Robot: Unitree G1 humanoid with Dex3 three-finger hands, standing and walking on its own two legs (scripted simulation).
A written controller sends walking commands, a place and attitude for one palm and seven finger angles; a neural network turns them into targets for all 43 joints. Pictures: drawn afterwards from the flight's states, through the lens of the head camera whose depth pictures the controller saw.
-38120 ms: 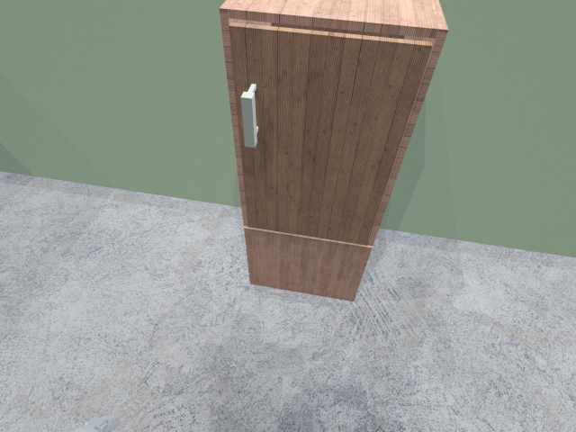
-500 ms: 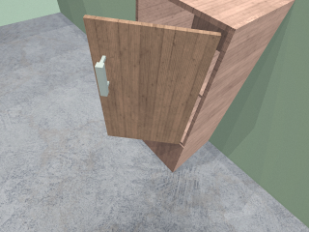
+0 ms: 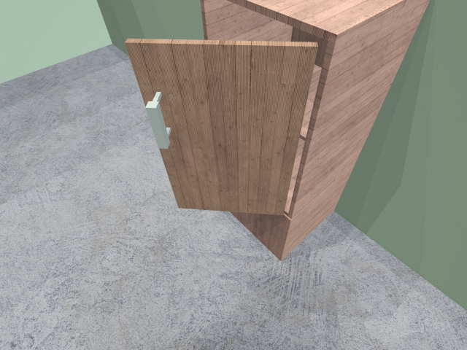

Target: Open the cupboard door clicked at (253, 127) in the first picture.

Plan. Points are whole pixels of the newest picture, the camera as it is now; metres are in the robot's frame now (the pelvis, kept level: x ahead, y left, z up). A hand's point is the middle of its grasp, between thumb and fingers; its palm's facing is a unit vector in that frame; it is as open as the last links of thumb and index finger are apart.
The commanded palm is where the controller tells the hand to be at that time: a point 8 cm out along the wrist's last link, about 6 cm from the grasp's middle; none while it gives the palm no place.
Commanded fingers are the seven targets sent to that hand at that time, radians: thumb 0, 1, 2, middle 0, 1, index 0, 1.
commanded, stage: come to a stop and stand still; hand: left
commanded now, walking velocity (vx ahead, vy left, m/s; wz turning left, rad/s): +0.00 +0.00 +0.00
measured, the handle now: (161, 120) +0.58 +0.20 +0.05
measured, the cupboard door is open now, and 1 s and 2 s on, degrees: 43 43 43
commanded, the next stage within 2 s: look again from close up in 0.46 s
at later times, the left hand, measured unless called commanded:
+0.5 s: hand out of the picture +0.04 +0.16 -0.17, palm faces -0.03 -0.98 -0.20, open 7.4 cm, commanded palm none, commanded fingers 0.00 0.90 0.90 -0.20 -0.30 -0.20 -0.30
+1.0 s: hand out of the picture +0.04 +0.18 -0.17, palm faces -0.03 -0.97 -0.23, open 7.4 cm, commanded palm none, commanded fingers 0.00 0.90 0.90 -0.20 -0.30 -0.20 -0.30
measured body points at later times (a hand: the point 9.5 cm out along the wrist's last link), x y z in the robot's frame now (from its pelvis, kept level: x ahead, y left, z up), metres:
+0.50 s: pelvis +0.01 -0.02 +0.00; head +0.02 -0.01 +0.45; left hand +0.04 +0.21 -0.16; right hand +0.04 -0.27 -0.14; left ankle +0.03 +0.10 -0.73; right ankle -0.05 -0.13 -0.73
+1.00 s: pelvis +0.02 -0.02 +0.01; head +0.03 -0.01 +0.46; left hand +0.04 +0.24 -0.15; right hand +0.06 -0.26 -0.14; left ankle +0.03 +0.10 -0.73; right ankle -0.05 -0.13 -0.73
